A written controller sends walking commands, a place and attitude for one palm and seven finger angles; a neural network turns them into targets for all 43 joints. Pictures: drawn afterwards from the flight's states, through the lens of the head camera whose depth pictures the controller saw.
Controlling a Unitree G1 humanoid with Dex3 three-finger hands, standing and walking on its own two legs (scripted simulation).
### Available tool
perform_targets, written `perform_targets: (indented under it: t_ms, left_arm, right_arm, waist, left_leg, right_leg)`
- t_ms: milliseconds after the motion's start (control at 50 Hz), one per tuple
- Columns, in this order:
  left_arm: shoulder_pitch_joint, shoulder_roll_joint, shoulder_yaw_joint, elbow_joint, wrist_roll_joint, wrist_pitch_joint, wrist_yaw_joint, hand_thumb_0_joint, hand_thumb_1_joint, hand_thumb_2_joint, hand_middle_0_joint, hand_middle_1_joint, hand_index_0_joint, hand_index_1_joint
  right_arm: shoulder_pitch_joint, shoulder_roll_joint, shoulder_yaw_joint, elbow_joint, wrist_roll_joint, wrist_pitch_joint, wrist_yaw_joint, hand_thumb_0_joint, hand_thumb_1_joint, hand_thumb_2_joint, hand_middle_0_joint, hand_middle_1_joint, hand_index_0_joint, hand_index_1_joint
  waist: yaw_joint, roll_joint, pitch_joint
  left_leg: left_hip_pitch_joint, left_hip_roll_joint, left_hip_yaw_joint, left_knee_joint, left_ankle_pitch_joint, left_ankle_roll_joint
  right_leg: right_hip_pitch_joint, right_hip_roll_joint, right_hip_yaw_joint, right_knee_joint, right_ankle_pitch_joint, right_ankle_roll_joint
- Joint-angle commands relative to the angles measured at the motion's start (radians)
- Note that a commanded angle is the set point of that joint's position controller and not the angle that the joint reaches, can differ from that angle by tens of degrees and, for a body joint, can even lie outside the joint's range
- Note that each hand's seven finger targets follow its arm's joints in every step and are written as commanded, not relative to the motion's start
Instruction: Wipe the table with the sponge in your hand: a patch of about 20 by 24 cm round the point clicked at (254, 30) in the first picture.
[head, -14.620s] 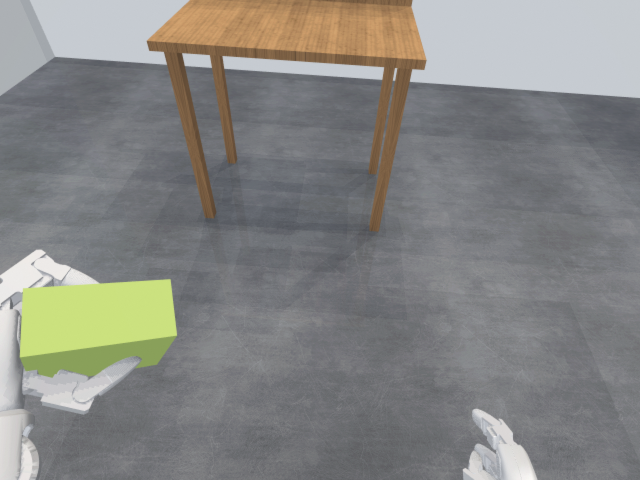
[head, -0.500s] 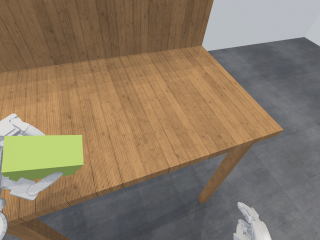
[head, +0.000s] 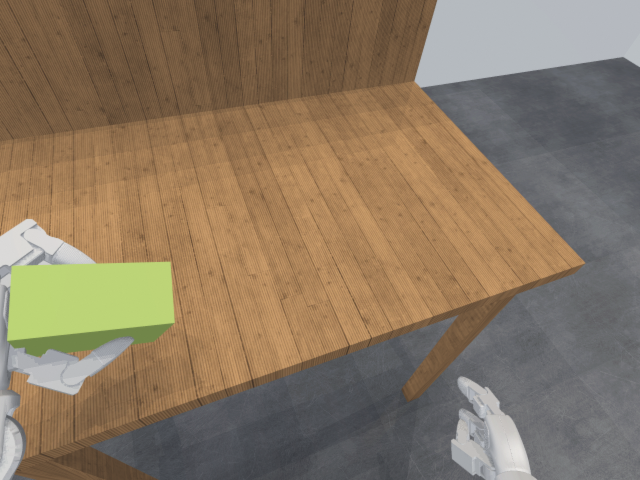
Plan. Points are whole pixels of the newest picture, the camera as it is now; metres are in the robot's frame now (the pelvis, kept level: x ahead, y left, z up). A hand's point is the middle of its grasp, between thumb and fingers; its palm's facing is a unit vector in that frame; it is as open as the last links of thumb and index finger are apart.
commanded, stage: look again from close up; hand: left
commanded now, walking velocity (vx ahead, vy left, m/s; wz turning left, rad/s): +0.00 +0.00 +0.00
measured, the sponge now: (117, 309) +0.24 +0.22 +0.14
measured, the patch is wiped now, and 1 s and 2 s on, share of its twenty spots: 0.00 0.00 0.00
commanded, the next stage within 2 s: shuffle to correct the standing spot in 0.28 s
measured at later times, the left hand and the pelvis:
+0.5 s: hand (85, 302) +0.23 +0.24 +0.15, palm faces +0.37 -0.85 -0.39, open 9.7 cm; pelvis +0.01 -0.01 +0.00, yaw +0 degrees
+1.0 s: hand (152, 310) +0.23 +0.18 +0.15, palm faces +0.31 -0.86 -0.41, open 9.7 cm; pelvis +0.01 -0.06 +0.00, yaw +0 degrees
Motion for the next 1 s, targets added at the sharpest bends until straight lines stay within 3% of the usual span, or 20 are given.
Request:
perform_targets:
  t_ms: [0,60,80,160,180,260,280,360,380,460,480,560,580,660,680,760,860,880,960,980]
  left_arm:
    - [-0.055,0.161,0.097,-0.233,-0.019,-0.057,0.018,0.000,0.100,1.300,-1.200,-1.600,-1.200,-1.600]
    - [-0.042,0.187,0.127,-0.224,-0.013,-0.049,0.026,0.000,0.100,1.300,-1.200,-1.600,-1.200,-1.600]
    - [-0.029,0.137,0.082,-0.200,-0.023,-0.049,0.019,0.000,0.100,1.300,-1.200,-1.600,-1.200,-1.600]
    - [-0.043,0.189,0.125,-0.221,-0.016,-0.044,0.029,0.000,0.100,1.300,-1.200,-1.600,-1.200,-1.600]
    - [-0.030,0.134,0.074,-0.201,-0.026,-0.046,0.020,0.000,0.100,1.300,-1.200,-1.600,-1.200,-1.600]
    - [-0.036,0.188,0.122,-0.222,-0.018,-0.043,0.031,0.000,0.100,1.300,-1.200,-1.600,-1.200,-1.600]
    - [-0.028,0.134,0.070,-0.205,-0.028,-0.045,0.021,0.000,0.100,1.300,-1.200,-1.600,-1.200,-1.600]
    - [-0.036,0.187,0.123,-0.216,-0.019,-0.039,0.031,0.000,0.100,1.300,-1.200,-1.600,-1.200,-1.600]
    - [-0.021,0.137,0.077,-0.187,-0.031,-0.038,0.021,0.000,0.100,1.300,-1.200,-1.600,-1.200,-1.600]
    - [-0.064,0.193,0.125,-0.209,-0.028,-0.031,0.022,0.000,0.100,1.300,-1.200,-1.600,-1.200,-1.600]
    - [-0.060,0.135,0.068,-0.198,-0.037,-0.031,0.012,0.000,0.100,1.300,-1.200,-1.600,-1.200,-1.600]
    - [-0.066,0.202,0.132,-0.243,-0.030,-0.029,0.017,0.000,0.100,1.300,-1.200,-1.600,-1.200,-1.600]
    - [-0.055,0.136,0.071,-0.230,-0.042,-0.028,0.006,0.000,0.100,1.300,-1.200,-1.600,-1.200,-1.600]
    - [-0.013,0.209,0.149,-0.230,-0.038,-0.021,0.011,0.000,0.100,1.300,-1.200,-1.600,-1.200,-1.600]
    - [-0.005,0.146,0.092,-0.221,-0.051,-0.021,-0.001,0.000,0.100,1.300,-1.200,-1.600,-1.200,-1.600]
    - [0.005,0.206,0.149,-0.243,-0.049,-0.014,0.000,0.000,0.100,1.300,-1.200,-1.600,-1.200,-1.600]
    - [0.012,0.211,0.151,-0.244,-0.061,-0.006,-0.006,0.000,0.100,1.300,-1.200,-1.600,-1.200,-1.600]
    - [0.014,0.170,0.113,-0.237,-0.069,-0.006,-0.013,0.000,0.100,1.300,-1.200,-1.600,-1.200,-1.600]
    - [0.011,0.224,0.158,-0.285,-0.068,-0.007,-0.005,0.000,0.100,1.300,-1.200,-1.600,-1.200,-1.600]
    - [0.021,0.183,0.122,-0.265,-0.074,-0.008,-0.011,0.000,0.100,1.300,-1.200,-1.600,-1.200,-1.600]
  right_arm:
    - [-0.063,-0.138,-0.062,-0.156,0.003,-0.044,-0.015,0.000,-0.900,-0.900,0.200,0.300,0.200,0.300]
    - [-0.085,-0.135,-0.057,-0.152,0.007,-0.037,-0.018,0.000,-0.900,-0.900,0.200,0.300,0.200,0.300]
    - [-0.067,-0.135,-0.056,-0.149,0.002,-0.028,-0.017,0.000,-0.900,-0.900,0.200,0.300,0.200,0.300]
    - [-0.088,-0.137,-0.059,-0.155,0.010,-0.028,-0.021,0.000,-0.900,-0.900,0.200,0.300,0.200,0.300]
    - [-0.069,-0.136,-0.056,-0.154,0.003,-0.020,-0.021,0.000,-0.900,-0.900,0.200,0.300,0.200,0.300]
    - [-0.087,-0.138,-0.059,-0.156,0.010,-0.023,-0.025,0.000,-0.900,-0.900,0.200,0.300,0.200,0.300]
    - [-0.069,-0.137,-0.057,-0.155,0.004,-0.016,-0.023,0.000,-0.900,-0.900,0.200,0.300,0.200,0.300]
    - [-0.082,-0.139,-0.060,-0.156,0.011,-0.019,-0.026,0.000,-0.900,-0.900,0.200,0.300,0.200,0.300]
    - [-0.065,-0.134,-0.056,-0.154,0.005,-0.012,-0.025,0.000,-0.900,-0.900,0.200,0.300,0.200,0.300]
    - [-0.081,-0.132,-0.057,-0.159,0.011,-0.016,-0.025,0.000,-0.900,-0.900,0.200,0.300,0.200,0.300]
    - [-0.066,-0.129,-0.057,-0.162,0.007,-0.010,-0.023,0.000,-0.900,-0.900,0.200,0.300,0.200,0.300]
    - [-0.074,-0.130,-0.065,-0.166,0.011,-0.019,-0.013,0.000,-0.900,-0.900,0.200,0.300,0.200,0.300]
    - [-0.061,-0.125,-0.062,-0.173,0.008,-0.013,-0.010,0.000,-0.900,-0.900,0.200,0.300,0.200,0.300]
    - [-0.068,-0.130,-0.070,-0.175,0.011,-0.014,-0.005,0.000,-0.900,-0.900,0.200,0.300,0.200,0.300]
    - [-0.051,-0.126,-0.069,-0.178,0.008,-0.005,-0.004,0.000,-0.900,-0.900,0.200,0.300,0.200,0.300]
    - [-0.062,-0.130,-0.080,-0.182,0.013,-0.001,-0.009,0.000,-0.900,-0.900,0.200,0.300,0.200,0.300]
    - [-0.062,-0.131,-0.088,-0.184,0.013,0.007,-0.017,0.000,-0.900,-0.900,0.200,0.300,0.200,0.300]
    - [-0.041,-0.130,-0.085,-0.181,0.007,0.015,-0.016,0.000,-0.900,-0.900,0.200,0.300,0.200,0.300]
    - [-0.061,-0.133,-0.096,-0.185,0.014,0.011,-0.023,0.000,-0.900,-0.900,0.200,0.300,0.200,0.300]
    - [-0.043,-0.131,-0.090,-0.185,0.008,0.017,-0.021,0.000,-0.900,-0.900,0.200,0.300,0.200,0.300]
  waist:
    - [-0.007,0.116,-0.211]
    - [-0.002,0.108,-0.197]
    - [-0.007,0.091,-0.191]
    - [-0.004,0.099,-0.184]
    - [-0.009,0.099,-0.176]
    - [-0.004,0.111,-0.182]
    - [-0.010,0.110,-0.175]
    - [-0.006,0.097,-0.176]
    - [-0.011,0.079,-0.169]
    - [-0.009,0.117,-0.164]
    - [-0.014,0.132,-0.155]
    - [-0.007,0.150,-0.188]
    - [-0.012,0.151,-0.173]
    - [-0.006,0.117,-0.186]
    - [-0.013,0.110,-0.180]
    - [-0.012,0.100,-0.197]
    - [-0.015,0.078,-0.191]
    - [-0.018,0.065,-0.197]
    - [-0.018,0.096,-0.204]
    - [-0.021,0.086,-0.193]
  left_leg:
    - [0.156,0.081,-0.124,-0.076,0.163,-0.035]
    - [0.158,0.076,-0.103,-0.067,0.145,-0.039]
    - [0.136,0.072,-0.112,-0.072,0.129,-0.032]
    - [0.146,0.073,-0.105,-0.071,0.109,-0.036]
    - [0.131,0.071,-0.114,-0.081,0.102,-0.031]
    - [0.143,0.073,-0.107,-0.077,0.104,-0.034]
    - [0.130,0.072,-0.114,-0.087,0.092,-0.031]
    - [0.140,0.075,-0.108,-0.086,0.073,-0.035]
    - [0.133,0.077,-0.119,-0.100,0.074,-0.032]
    - [0.153,0.102,-0.127,-0.135,0.066,-0.046]
    - [0.141,0.109,-0.141,-0.151,0.054,-0.042]
    - [0.176,0.134,-0.130,-0.136,0.100,-0.048]
    - [0.154,0.139,-0.148,-0.148,0.077,-0.040]
    - [0.156,0.141,-0.121,-0.101,0.091,-0.041]
    - [0.148,0.136,-0.124,-0.096,0.085,-0.035]
    - [0.170,0.134,-0.097,-0.032,0.159,-0.035]
    - [0.159,0.123,-0.076,0.031,0.167,-0.033]
    - [0.151,0.117,-0.073,0.039,0.174,-0.031]
    - [0.179,0.115,-0.070,0.072,0.223,-0.030]
    - [0.158,0.115,-0.068,0.070,0.217,-0.028]
  right_leg:
    - [0.010,-0.016,0.038,-0.022,0.203,-0.046]
    - [-0.013,-0.018,0.046,-0.029,0.208,-0.045]
    - [0.005,-0.017,0.035,-0.041,0.205,-0.045]
    - [-0.014,-0.021,0.050,-0.039,0.198,-0.046]
    - [-0.001,-0.019,0.036,-0.046,0.191,-0.047]
    - [-0.008,-0.022,0.051,-0.041,0.198,-0.048]
    - [0.002,-0.019,0.037,-0.047,0.186,-0.047]
    - [-0.011,-0.021,0.050,-0.046,0.179,-0.047]
    - [-0.003,-0.013,0.033,-0.053,0.170,-0.044]
    - [-0.021,0.006,0.028,-0.037,0.118,-0.036]
    - [-0.012,0.014,0.014,-0.036,0.105,-0.035]
    - [-0.022,0.020,0.011,-0.008,0.099,-0.034]
    - [-0.015,0.024,0.003,-0.017,0.083,-0.034]
    - [-0.019,0.014,0.016,-0.034,0.118,-0.035]
    - [-0.015,0.015,0.010,-0.047,0.127,-0.036]
    - [-0.037,0.000,0.033,-0.042,0.199,-0.040]
    - [-0.060,-0.023,0.060,-0.044,0.260,-0.048]
    - [-0.048,-0.020,0.047,-0.040,0.270,-0.048]
    - [-0.077,-0.036,0.075,-0.018,0.326,-0.054]
    - [-0.069,-0.028,0.053,-0.020,0.306,-0.046]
